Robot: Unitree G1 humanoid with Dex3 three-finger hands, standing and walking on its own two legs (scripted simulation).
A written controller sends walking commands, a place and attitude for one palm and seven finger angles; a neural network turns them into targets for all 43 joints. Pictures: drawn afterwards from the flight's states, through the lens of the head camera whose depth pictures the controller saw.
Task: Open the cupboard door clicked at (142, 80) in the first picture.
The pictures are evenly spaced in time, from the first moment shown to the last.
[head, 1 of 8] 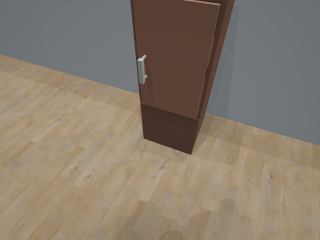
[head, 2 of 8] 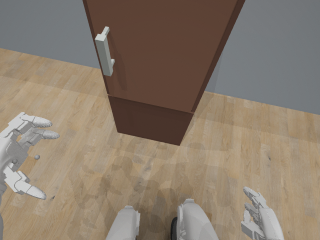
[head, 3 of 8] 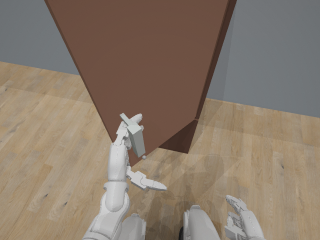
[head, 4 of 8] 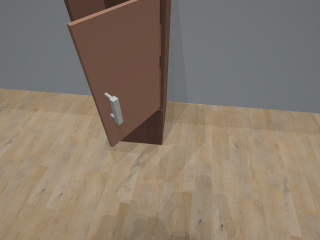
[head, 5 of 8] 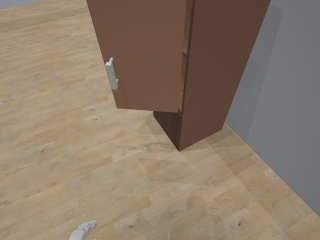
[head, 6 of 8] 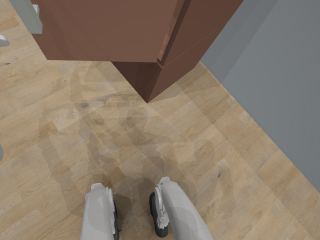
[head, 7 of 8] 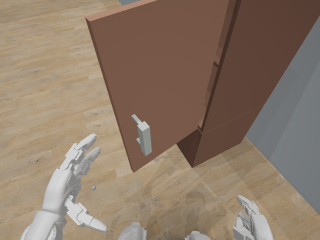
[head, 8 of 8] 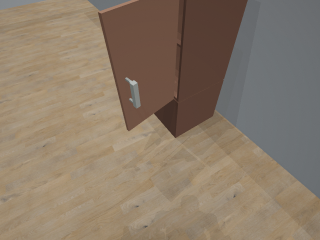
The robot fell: no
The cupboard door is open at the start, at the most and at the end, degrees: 0 101 100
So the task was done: yes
